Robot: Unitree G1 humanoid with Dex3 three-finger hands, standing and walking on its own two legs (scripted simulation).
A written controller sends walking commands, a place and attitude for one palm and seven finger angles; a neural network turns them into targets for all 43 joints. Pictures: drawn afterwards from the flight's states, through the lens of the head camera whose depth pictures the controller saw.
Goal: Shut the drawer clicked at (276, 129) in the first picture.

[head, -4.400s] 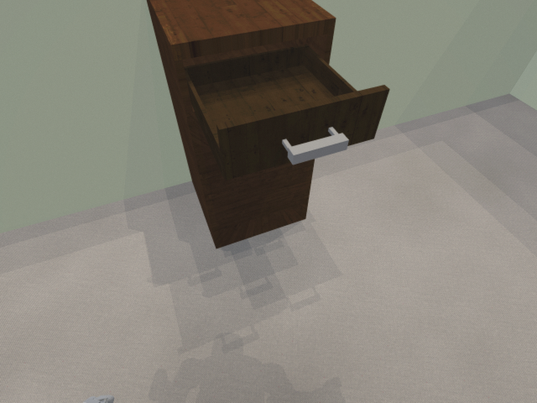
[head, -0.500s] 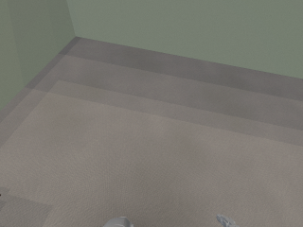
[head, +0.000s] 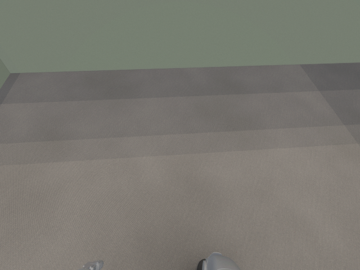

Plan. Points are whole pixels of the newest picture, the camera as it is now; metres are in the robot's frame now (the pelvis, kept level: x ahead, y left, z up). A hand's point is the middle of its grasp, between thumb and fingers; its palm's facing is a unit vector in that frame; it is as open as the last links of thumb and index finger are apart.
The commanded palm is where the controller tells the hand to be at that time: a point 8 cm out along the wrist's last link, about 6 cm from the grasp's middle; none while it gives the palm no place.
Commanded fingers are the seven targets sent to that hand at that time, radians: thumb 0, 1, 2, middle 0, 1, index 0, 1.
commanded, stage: turn to face it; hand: left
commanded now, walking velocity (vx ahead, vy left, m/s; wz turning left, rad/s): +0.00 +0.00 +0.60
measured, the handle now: out of the picture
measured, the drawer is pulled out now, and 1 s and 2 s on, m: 0.30 0.30 0.30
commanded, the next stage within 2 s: none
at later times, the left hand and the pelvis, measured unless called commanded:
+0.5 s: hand out of the picture +0.08 +0.24 -0.20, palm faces +0.33 -0.93 -0.18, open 7.3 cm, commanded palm none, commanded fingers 0.00 0.90 0.90 -0.20 -0.30 -0.20 -0.30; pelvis +0.05 +0.02 -0.02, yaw +16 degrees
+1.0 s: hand out of the picture -0.01 +0.20 -0.16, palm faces +0.57 -0.78 -0.27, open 7.4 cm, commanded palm none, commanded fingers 0.00 0.90 0.90 -0.20 -0.30 -0.20 -0.30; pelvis +0.04 -0.02 +0.00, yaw +33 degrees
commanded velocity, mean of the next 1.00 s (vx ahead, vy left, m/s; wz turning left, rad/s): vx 0.00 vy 0.00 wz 0.60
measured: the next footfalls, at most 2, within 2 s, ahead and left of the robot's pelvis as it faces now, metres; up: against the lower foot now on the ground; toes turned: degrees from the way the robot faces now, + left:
right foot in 0.04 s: +0.15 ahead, -0.13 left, +0.00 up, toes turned -7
left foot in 0.42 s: +0.12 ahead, +0.12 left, +0.00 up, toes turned +23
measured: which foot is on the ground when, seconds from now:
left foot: down 0.00-0.04, up 0.06-0.40, down 0.42-1.00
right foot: up 0.00-0.02, down 0.04-0.42, up 0.44-1.00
